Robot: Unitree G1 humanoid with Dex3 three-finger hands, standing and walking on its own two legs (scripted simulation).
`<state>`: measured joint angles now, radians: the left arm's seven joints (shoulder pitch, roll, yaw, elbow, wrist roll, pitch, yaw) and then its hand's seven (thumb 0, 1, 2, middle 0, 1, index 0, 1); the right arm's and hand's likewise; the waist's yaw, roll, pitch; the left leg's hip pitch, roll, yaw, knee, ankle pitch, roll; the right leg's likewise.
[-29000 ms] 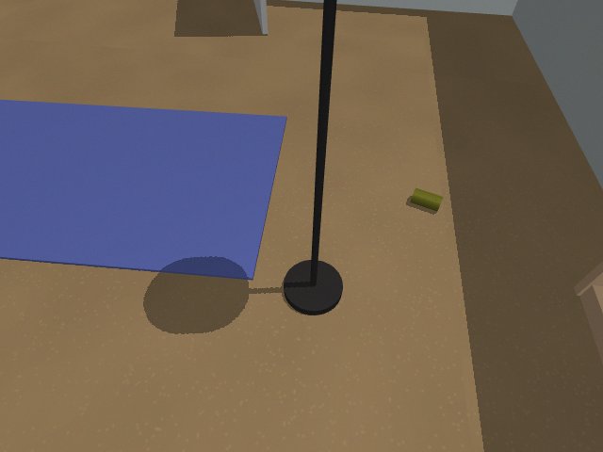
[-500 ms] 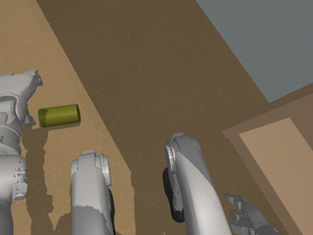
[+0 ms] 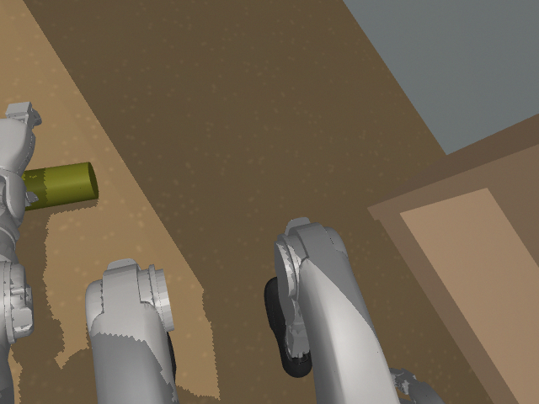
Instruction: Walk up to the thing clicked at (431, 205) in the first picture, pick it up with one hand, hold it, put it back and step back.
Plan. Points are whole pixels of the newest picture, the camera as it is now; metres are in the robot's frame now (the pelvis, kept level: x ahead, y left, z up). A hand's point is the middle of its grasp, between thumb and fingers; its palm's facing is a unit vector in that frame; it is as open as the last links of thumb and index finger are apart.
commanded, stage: home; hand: left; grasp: from above
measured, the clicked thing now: (55, 186) +0.49 +0.27 -0.30
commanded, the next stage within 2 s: none
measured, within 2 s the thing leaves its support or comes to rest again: neither
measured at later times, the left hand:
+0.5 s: hand out of the picture +0.34 +0.25 +0.04, palm faces -0.29 -0.59 -0.75, open 7.8 cm
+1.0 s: hand out of the picture +0.25 +0.19 +0.26, palm faces +0.09 -0.95 -0.29, open 7.4 cm
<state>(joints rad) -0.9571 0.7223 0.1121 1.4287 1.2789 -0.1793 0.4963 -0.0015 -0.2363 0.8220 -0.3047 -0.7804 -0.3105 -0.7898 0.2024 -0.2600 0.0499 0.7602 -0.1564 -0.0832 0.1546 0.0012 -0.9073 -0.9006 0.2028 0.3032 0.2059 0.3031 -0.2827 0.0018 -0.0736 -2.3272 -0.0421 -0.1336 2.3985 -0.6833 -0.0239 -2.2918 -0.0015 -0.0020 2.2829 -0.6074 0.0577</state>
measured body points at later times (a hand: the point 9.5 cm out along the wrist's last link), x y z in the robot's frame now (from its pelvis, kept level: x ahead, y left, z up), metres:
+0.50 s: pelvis +0.01 +0.00 +0.16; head +0.18 +0.04 +0.57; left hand +0.35 +0.28 +0.09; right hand +0.19 -0.26 +0.05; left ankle +0.07 +0.12 -0.30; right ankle +0.12 -0.14 -0.30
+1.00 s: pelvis +0.05 -0.01 +0.33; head +0.12 +0.01 +0.77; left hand +0.24 +0.24 +0.28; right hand +0.23 -0.23 +0.24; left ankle +0.07 +0.12 -0.30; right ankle +0.11 -0.14 -0.30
